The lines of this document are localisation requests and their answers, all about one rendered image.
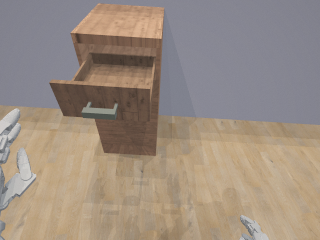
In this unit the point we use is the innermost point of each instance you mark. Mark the cabinet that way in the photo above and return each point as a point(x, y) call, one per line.
point(129, 30)

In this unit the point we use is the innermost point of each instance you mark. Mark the left robot hand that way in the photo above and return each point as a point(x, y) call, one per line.
point(19, 183)

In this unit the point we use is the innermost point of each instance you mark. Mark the handle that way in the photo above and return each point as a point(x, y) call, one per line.
point(99, 113)

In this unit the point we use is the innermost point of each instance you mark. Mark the right robot hand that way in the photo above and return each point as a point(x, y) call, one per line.
point(253, 228)

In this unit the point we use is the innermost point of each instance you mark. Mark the drawer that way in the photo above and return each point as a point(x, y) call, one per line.
point(106, 79)

